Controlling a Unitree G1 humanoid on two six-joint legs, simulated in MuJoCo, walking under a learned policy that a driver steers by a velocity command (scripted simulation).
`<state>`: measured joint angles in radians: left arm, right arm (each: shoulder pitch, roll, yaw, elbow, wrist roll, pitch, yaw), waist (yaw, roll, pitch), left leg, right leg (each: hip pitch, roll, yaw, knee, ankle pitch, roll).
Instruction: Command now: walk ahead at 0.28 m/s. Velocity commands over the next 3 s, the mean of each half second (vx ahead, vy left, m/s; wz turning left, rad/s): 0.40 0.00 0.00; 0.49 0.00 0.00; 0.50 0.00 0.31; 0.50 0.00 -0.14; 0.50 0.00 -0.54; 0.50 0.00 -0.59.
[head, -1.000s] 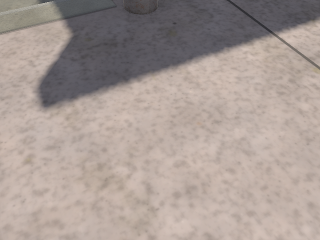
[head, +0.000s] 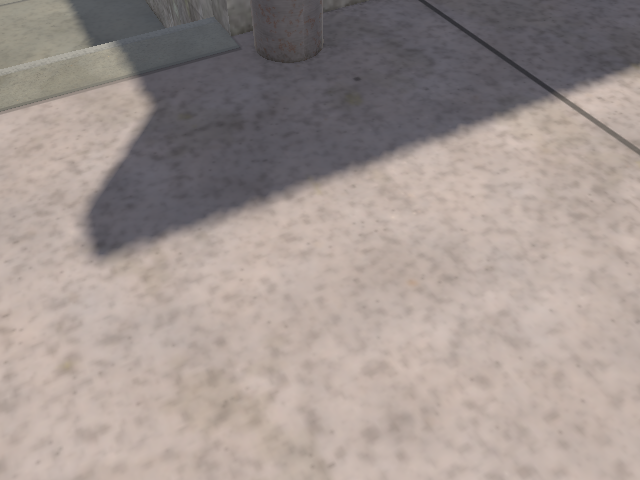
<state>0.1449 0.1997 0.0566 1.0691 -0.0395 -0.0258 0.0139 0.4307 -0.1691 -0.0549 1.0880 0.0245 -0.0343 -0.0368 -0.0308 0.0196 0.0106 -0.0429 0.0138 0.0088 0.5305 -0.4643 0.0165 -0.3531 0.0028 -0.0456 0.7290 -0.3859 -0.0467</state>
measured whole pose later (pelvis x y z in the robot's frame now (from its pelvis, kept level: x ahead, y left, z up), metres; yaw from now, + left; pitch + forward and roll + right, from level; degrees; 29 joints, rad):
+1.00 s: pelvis +0.46 +0.04 +0.02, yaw +0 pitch +1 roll +1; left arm 0.03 0.25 0.06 0.93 -0.01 -0.08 0.00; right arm 0.38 -0.21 -0.05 0.99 0.01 -0.10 0.00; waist -0.07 -0.03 -0.01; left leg -0.01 -0.07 0.05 0.19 -0.20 0.06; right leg -0.70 -0.12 0.04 0.67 0.11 -0.02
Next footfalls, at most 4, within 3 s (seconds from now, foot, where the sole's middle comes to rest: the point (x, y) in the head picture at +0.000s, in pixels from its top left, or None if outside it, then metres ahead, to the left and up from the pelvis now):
0.58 left None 0.44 0.13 -0.76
1.16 right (376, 384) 0.75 -0.11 -0.76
1.72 left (246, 304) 1.00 0.20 -0.76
2.26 right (334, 219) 1.30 -0.04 -0.76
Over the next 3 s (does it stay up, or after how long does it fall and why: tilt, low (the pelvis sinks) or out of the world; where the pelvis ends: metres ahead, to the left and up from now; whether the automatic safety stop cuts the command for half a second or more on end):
stays up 1.55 0.00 0.02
